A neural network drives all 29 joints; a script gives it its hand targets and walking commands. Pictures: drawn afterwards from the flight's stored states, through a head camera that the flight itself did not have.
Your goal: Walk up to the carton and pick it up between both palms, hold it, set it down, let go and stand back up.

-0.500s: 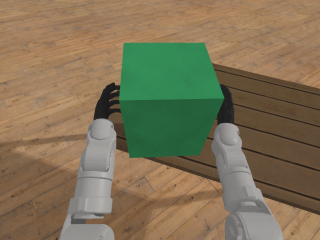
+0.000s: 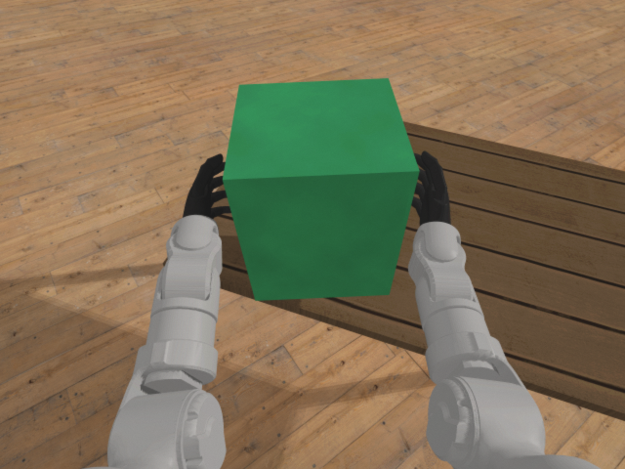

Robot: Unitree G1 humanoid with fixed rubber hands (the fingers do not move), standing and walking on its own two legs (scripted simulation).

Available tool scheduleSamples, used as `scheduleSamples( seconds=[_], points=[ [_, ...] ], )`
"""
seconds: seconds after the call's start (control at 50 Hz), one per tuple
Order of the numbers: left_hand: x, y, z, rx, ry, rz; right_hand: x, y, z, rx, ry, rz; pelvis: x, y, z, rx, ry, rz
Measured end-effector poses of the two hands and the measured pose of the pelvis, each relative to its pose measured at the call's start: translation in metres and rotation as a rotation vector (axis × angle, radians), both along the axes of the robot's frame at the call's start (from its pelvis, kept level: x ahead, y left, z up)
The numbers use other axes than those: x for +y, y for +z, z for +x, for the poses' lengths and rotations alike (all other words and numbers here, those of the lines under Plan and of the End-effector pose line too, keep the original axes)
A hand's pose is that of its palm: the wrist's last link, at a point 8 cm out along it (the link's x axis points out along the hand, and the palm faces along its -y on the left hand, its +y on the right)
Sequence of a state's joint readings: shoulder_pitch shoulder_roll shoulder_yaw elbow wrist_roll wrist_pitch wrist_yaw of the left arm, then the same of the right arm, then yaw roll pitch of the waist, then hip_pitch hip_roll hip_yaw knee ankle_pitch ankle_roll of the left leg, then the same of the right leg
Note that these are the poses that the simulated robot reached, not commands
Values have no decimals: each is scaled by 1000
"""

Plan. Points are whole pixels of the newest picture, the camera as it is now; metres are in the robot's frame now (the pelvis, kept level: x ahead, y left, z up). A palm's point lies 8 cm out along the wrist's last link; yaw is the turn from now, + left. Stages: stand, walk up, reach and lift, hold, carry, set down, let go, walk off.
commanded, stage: set down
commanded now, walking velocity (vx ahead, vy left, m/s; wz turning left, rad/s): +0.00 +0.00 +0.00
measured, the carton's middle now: (318, 195) +0.46 -0.06 +0.08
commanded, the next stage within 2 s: none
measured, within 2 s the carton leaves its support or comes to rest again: rests again in 1.56 s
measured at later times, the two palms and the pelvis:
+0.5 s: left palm (229, 206) +0.43 +0.07 +0.10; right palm (440, 220) +0.39 -0.22 +0.09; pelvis +0.02 +0.01 +0.00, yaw -1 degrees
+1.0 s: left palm (230, 209) +0.45 +0.07 +0.07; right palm (428, 228) +0.40 -0.22 +0.06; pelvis +0.03 +0.01 +0.00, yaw +0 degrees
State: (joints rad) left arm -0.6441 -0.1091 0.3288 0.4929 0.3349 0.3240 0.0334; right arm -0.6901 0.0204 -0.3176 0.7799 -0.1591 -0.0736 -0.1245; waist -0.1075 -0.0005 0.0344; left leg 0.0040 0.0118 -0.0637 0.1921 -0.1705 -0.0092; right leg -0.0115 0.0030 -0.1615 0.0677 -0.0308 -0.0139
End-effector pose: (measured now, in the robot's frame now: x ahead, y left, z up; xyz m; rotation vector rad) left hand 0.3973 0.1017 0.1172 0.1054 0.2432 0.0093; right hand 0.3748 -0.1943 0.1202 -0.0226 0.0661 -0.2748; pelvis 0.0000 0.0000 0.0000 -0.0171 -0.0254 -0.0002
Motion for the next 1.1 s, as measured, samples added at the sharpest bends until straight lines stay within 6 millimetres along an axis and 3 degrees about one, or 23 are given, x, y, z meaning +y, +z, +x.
scheduleSamples(
  seconds=[0.14,0.28,0.48,0.74,1.1],
  points=[
    [3,-13,4,46,-14,0,1,-11,2,53,8,19,0,0,1,9,14,1],
    [-11,-27,15,63,-33,-6,-11,-28,4,77,-33,27,4,0,4,72,9,2],
    [-32,-21,35,26,-52,5,-27,-28,14,51,-98,25,9,0,15,130,-9,2],
    [-22,-47,45,72,-41,10,-18,-50,27,101,-85,31,10,-1,24,167,-1,-2],
    [-30,-45,54,50,-43,47,-23,-60,30,110,-96,41,13,-2,24,239,-4,-4]
  ],
)
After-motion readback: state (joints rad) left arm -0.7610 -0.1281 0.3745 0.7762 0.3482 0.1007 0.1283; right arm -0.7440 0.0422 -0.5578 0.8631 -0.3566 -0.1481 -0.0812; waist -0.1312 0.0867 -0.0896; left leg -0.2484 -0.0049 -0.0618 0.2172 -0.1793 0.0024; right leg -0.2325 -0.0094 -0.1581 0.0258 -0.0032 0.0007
